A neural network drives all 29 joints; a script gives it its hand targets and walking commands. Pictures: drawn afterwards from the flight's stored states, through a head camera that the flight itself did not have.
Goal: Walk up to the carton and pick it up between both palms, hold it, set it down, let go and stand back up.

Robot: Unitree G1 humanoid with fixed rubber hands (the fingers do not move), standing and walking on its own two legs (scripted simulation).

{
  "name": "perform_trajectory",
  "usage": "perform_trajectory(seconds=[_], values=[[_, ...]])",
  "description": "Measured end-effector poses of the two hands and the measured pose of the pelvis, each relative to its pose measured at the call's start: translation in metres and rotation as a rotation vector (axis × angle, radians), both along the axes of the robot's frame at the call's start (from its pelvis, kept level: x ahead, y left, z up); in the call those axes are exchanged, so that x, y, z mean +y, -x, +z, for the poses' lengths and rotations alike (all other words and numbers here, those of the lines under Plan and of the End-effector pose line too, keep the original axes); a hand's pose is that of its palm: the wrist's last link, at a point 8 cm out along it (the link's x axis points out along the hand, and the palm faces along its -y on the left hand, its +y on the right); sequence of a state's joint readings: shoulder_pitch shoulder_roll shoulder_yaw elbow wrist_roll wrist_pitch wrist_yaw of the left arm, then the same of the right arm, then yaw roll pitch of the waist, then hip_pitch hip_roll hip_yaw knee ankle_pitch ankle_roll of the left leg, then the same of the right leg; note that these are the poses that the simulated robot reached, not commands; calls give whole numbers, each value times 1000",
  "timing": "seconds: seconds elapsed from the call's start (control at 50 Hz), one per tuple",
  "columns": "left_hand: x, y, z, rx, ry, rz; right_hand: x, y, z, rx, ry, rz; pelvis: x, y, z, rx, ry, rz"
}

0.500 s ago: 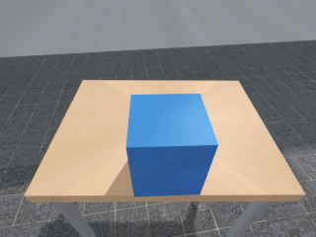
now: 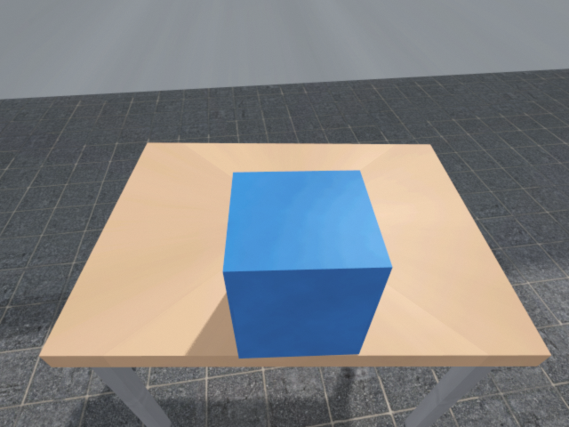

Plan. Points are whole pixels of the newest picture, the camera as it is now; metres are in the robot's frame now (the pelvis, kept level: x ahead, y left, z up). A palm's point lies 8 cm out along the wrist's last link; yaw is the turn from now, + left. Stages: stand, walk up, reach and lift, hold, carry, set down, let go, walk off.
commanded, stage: stand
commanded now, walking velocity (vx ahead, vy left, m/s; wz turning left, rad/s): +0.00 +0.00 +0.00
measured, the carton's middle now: (298, 266) +0.40 +0.00 +0.01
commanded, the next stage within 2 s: none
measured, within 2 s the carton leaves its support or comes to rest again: neither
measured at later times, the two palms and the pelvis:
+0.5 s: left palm out of the picture +0.02 +0.25 -0.13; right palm out of the picture +0.02 -0.26 -0.12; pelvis +0.01 +0.00 +0.00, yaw +0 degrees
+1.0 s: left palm out of the picture +0.01 +0.24 -0.13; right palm out of the picture +0.01 -0.25 -0.13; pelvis +0.01 +0.00 +0.00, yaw +0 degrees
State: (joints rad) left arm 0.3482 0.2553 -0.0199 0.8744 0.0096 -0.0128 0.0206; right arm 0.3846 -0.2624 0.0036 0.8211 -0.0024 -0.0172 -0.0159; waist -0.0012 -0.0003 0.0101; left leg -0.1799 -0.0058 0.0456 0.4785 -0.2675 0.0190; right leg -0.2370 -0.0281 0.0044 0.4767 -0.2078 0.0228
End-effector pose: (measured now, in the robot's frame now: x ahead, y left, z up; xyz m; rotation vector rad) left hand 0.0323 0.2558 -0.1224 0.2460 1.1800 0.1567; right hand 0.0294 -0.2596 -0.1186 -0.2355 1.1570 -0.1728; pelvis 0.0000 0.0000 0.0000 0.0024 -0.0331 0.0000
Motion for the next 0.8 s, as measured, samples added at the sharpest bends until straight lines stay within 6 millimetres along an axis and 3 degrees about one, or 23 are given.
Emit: perform_trajectory(seconds=[0.8], values=[[-10, 16, -7, 94, 14, 41, 4, 15, -8, 98, -14, -31, -3, -8, 3, 5, 1, 2]])
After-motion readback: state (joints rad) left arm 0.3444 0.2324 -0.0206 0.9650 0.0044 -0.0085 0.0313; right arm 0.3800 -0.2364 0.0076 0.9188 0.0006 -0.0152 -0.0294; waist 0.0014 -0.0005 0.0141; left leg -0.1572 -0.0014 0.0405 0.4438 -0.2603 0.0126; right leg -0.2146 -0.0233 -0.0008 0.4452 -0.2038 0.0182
